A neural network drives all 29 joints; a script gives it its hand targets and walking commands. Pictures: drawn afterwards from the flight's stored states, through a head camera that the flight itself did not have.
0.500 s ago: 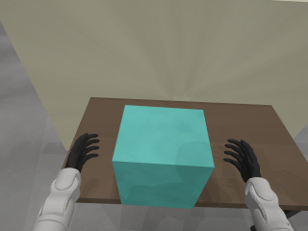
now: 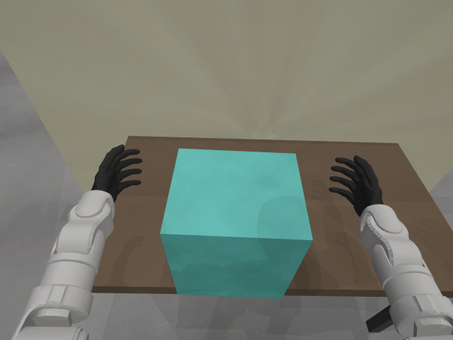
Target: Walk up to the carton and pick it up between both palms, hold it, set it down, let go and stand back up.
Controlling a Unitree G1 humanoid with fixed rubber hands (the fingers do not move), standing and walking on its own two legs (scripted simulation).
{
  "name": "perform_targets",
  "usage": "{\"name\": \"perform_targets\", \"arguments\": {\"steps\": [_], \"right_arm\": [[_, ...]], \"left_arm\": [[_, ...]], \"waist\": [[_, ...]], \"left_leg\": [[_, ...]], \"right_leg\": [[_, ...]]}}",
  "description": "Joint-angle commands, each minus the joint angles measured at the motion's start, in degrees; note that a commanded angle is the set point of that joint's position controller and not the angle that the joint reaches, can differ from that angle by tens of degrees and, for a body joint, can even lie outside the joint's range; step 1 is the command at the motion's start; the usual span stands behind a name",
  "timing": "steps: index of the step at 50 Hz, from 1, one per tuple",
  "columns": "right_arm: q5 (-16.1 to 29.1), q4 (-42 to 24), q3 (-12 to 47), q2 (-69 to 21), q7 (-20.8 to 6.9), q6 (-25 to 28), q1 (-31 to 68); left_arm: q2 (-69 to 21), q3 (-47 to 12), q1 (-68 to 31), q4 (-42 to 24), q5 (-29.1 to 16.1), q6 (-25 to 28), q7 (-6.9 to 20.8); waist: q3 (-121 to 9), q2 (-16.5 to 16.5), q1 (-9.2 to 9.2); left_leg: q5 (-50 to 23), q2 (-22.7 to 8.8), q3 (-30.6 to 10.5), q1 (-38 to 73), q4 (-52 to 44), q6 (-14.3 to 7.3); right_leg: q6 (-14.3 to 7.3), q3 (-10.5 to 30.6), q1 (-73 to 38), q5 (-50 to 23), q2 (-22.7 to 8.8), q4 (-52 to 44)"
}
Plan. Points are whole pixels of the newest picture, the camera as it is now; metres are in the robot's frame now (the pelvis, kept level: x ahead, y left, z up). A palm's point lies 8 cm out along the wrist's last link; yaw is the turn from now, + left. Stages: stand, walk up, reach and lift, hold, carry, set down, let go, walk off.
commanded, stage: reach and lift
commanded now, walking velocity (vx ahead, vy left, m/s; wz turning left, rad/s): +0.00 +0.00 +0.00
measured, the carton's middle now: (233, 227) +0.39 +0.00 -0.08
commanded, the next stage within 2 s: none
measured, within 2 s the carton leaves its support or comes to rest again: neither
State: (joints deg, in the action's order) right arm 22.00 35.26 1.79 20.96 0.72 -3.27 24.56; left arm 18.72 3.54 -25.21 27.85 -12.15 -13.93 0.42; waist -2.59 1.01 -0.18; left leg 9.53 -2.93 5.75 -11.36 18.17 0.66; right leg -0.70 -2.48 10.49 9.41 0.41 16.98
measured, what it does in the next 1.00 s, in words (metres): stands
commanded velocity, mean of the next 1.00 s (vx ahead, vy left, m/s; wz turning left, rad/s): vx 0.00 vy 0.00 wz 0.00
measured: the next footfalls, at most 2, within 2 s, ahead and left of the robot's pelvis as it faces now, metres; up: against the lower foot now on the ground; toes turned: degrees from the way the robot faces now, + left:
none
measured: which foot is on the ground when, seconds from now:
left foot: down 0.00-1.00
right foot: down 0.00-1.00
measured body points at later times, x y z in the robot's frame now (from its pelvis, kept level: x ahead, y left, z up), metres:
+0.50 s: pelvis -0.01 +0.00 +0.00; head +0.02 +0.01 +0.45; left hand +0.40 +0.23 +0.08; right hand +0.40 -0.22 +0.09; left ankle -0.01 +0.12 -0.75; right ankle -0.01 -0.11 -0.75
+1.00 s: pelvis -0.03 +0.00 -0.04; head +0.05 +0.00 +0.40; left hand +0.40 +0.22 +0.00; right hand +0.40 -0.23 -0.01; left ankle -0.01 +0.12 -0.75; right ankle -0.01 -0.11 -0.75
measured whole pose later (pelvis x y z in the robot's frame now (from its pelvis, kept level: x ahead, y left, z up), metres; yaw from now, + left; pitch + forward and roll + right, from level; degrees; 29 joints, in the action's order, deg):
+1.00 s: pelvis -0.03 +0.00 -0.04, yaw +1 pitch +21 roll -1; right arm 27.1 79.9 12.5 18.8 0.0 22.6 46.3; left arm 16.0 -4.7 -48.6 81.8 -17.1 24.2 0.6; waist -13.2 -0.7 0.2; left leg 15.5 -4.0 3.8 -45.4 40.1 0.6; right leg -0.9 -3.6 44.1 15.8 0.0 38.9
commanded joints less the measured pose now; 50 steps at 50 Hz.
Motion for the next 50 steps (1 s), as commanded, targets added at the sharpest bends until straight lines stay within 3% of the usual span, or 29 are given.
{"name": "perform_targets", "arguments": {"steps": [1,5,8,13,16,18,21,25,28,32,35,37,40,45,50], "right_arm": [[0.26,-9.89,-3.87,11.11,-0.01,1.16,24.64],[1.21,-7.52,-3.56,12.35,-0.2,-0.11,26.33],[2.11,-7.55,-2.59,12.66,-0.08,-0.69,28.25],[1.94,-4.07,-2.5,12.39,0.02,-1.94,31.99],[1.94,0.06,-1.11,11.14,-0.12,-2.21,33.18],[1.7,2.93,-0.46,10.54,-0.27,-1.71,32.77],[0.89,5.19,0.56,8.6,-0.25,0.88,31.0],[0.1,8.85,1.22,7.2,-0.17,7.15,27.75],[-0.77,10.62,0.57,7.54,-0.12,12.08,29.28],[-2.04,14.24,-0.98,7.02,-0.21,17.3,34.15],[-1.67,15.79,-0.63,7.77,-0.29,20.48,38.98],[-0.38,19.55,0.83,7.87,-0.32,21.58,40.17],[1.15,26.77,3.85,7.99,0.08,23.25,39.84],[4.72,38.33,9.33,6.17,-0.35,27.15,39.3],[6.21,39.15,10.44,5.52,-0.99,29.68,42.21]], "left_arm": [[8.85,2.26,-24.44,-9.72,-1.11,1.22,-0.51],[9.57,2.78,-26.42,-9.07,0.14,-0.57,-1.0],[11.16,3.76,-28.16,-9.58,0.35,-1.61,-0.92],[11.6,3.49,-31.67,-5.71,0.21,-1.72,-0.72],[10.56,2.1,-31.91,0.49,-0.05,-0.79,-0.34],[9.9,1.58,-31.43,3.87,0.76,0.58,-0.21],[8.31,1.06,-29.93,7.7,1.42,4.92,0.6],[6.54,0.89,-27.3,11.29,3.32,12.91,0.55],[5.94,0.37,-29.88,13.84,3.45,18.85,-0.2],[5.46,-2.82,-36.49,19.91,-0.2,26.93,-2.06],[6.13,-4.86,-41.62,23.14,-3.32,31.86,-3.5],[5.59,-6.29,-42.32,27.62,-4.63,33.58,-3.5],[6.08,-5.63,-40.71,35.87,-4.21,35.38,-2.27],[5.3,-6.69,-38.92,47.09,-5.02,39.49,-0.28],[5.94,-7.7,-41.44,50.3,-5.86,41.72,0.41]], "waist": [[-21.54,-0.07,-0.6],[-24.47,-2.07,0.05],[-26.78,-0.63,0.06],[-25.54,-0.75,-0.43],[-23.55,0.16,-0.51],[-22.08,-1.05,-0.39],[-22.25,-0.11,-0.56],[-25.54,-2.22,-0.1],[-27.36,-3.32,-0.11],[-31.28,-4.47,-0.82],[-39.53,-4.41,-0.67],[-41.84,-4.71,-0.92],[-43.05,-2.02,-0.75],[-36.95,0.63,0.08],[-37.29,0.66,0.55]], "left_leg": [[-15.2,2.75,-3.41,11.03,1.86,-0.52],[-19.05,2.78,-3.66,12.62,2.95,0.14],[-20.84,3.07,-3.38,12.53,3.53,-0.27],[-17.86,3.02,-3.56,9.94,3.1,-0.83],[-15.22,3.01,-3.87,8.47,2.81,-1.42],[-14.16,2.92,-3.91,7.71,2.54,-1.53],[-14.39,2.84,-3.99,6.61,3.41,-1.59],[-20.11,2.62,-4.06,7.37,5.98,-0.33],[-19.74,2.46,-4.03,5.73,7.75,0.57],[-13.54,1.93,-4.65,1.02,10.25,0.95],[-14.16,1.67,-5.03,-0.25,14.42,1.45],[-15.82,1.68,-5.35,-1.37,16.92,2.04],[-18.32,2.04,-5.09,-4.8,20.36,1.83],[-16.08,2.48,-5.17,-12.77,22.47,1.87],[-11.12,3.12,-4.29,-18.65,24.06,1.85]], "right_leg": [[1.9,2.48,-1.34,-15.13,1.92,-0.23],[1.75,2.05,-1.84,-18.54,2.38,0.48],[2.34,1.97,-2.85,-22.15,2.48,0.84],[2.4,2.31,-2.72,-21.18,2.06,1.11],[2.27,2.32,-1.91,-18.42,1.95,0.81],[2.16,2.56,-0.87,-16.61,1.81,0.76],[2.25,2.29,-0.76,-15.91,1.92,1.0],[1.8,1.55,1.01,-18.04,2.57,2.19],[1.6,1.13,5.07,-14.9,2.56,3.08],[1.26,0.77,13.55,-8.19,1.89,5.99],[1.22,0.27,18.82,-8.73,1.98,9.83],[1.14,0.22,21.27,-10.78,1.96,12.12],[2.0,0.02,21.55,-14.94,2.15,15.09],[2.65,0.5,24.23,-13.13,1.74,17.99],[3.04,1.06,27.64,-7.02,1.28,19.62]]}}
